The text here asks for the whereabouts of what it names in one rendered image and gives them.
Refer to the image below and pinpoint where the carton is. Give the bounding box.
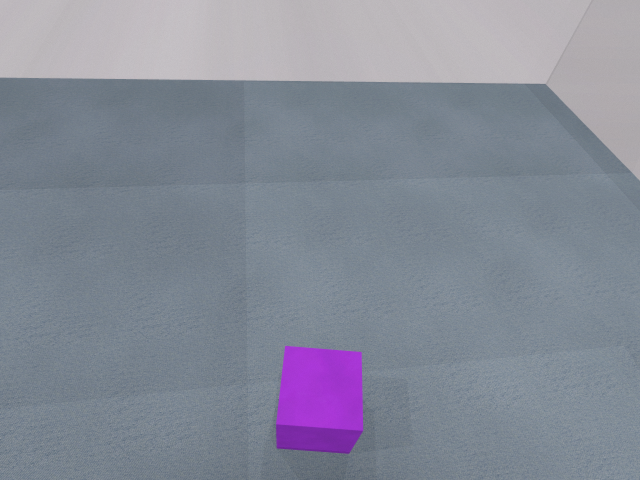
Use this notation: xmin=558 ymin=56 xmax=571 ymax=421
xmin=276 ymin=346 xmax=363 ymax=454

